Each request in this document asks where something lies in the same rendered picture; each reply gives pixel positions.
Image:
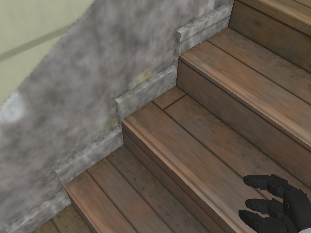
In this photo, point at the robot right hand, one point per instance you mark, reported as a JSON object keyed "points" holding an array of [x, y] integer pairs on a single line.
{"points": [[291, 216]]}

